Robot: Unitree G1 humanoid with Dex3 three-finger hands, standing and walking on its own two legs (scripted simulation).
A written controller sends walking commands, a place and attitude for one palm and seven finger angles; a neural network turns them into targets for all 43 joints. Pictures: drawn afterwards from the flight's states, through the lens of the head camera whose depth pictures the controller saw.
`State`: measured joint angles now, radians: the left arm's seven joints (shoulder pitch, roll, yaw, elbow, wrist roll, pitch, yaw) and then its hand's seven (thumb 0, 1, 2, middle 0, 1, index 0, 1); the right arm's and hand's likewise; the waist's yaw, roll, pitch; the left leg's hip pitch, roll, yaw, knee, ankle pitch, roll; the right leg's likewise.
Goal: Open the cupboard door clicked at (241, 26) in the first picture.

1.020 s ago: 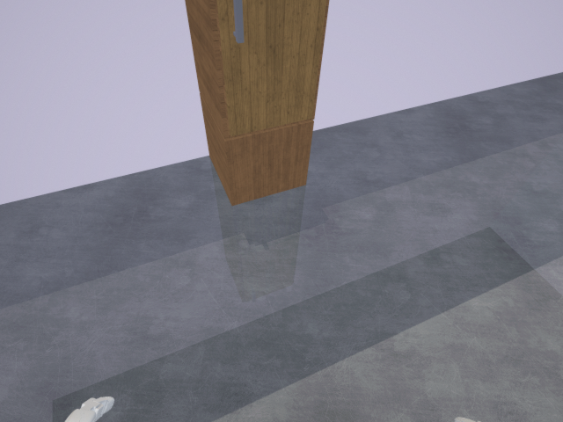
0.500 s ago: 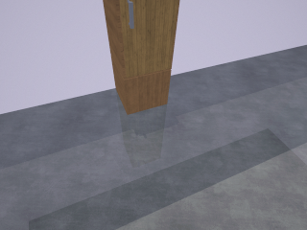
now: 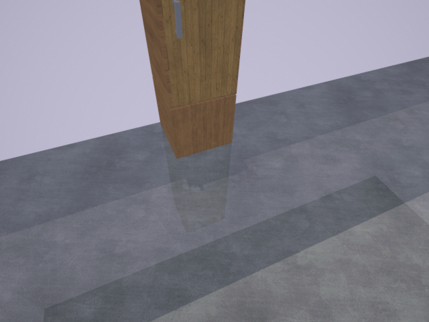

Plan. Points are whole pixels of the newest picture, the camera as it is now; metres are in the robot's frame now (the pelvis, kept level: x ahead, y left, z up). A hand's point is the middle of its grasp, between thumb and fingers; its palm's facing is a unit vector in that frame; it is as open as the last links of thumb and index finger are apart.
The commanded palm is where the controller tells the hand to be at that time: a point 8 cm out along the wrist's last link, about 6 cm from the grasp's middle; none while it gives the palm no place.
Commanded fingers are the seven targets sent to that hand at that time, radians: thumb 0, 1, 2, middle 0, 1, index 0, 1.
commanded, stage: look at it before walking up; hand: left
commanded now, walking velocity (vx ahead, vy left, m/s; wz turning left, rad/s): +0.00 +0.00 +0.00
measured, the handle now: (176, 18) +1.18 +0.23 +0.09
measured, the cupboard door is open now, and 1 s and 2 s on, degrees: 0 0 0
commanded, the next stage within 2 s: walk to a spot facing it in 0.62 s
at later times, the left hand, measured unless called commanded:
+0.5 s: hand out of the picture +0.08 +0.24 -0.16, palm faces -0.02 -0.94 -0.33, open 7.4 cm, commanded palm none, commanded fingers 0.00 0.90 0.90 -0.20 -0.30 -0.20 -0.30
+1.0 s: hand out of the picture +0.07 +0.21 -0.17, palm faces -0.09 -0.96 -0.28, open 7.4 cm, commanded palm none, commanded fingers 0.00 0.90 0.90 -0.20 -0.30 -0.20 -0.30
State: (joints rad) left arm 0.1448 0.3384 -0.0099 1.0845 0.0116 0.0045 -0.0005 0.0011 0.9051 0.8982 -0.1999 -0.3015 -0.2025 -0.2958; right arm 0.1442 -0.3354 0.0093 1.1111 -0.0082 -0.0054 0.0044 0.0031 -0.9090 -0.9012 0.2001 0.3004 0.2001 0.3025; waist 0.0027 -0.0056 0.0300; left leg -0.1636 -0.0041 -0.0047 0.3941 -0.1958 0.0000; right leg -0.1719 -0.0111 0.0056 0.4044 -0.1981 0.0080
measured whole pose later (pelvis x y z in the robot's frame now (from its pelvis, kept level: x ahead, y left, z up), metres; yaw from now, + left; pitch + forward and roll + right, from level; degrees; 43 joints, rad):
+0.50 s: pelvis +0.01 +0.00 +0.00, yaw +0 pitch -2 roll +0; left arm 0.13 0.34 -0.01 1.09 0.01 0.00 0.00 0.00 0.91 0.90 -0.20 -0.30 -0.20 -0.30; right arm 0.11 -0.34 0.01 1.10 -0.01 -0.01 0.00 0.00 -0.91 -0.90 0.20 0.30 0.20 0.30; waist 0.01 -0.01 0.03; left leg -0.14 0.00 -0.01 0.37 -0.20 0.00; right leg -0.15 -0.01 0.00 0.38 -0.20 0.00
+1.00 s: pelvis +0.01 -0.01 -0.01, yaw -6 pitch -1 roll +1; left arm 0.21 0.29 0.02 1.02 0.02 0.06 -0.01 0.00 0.91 0.90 -0.20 -0.30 -0.20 -0.30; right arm 0.14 -0.26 -0.01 1.02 -0.01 0.02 -0.01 0.00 -0.91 -0.90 0.20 0.30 0.20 0.30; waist 0.03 -0.02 0.05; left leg -0.19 0.03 0.09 0.50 -0.29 -0.01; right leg -0.27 0.02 0.08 0.58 -0.31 0.00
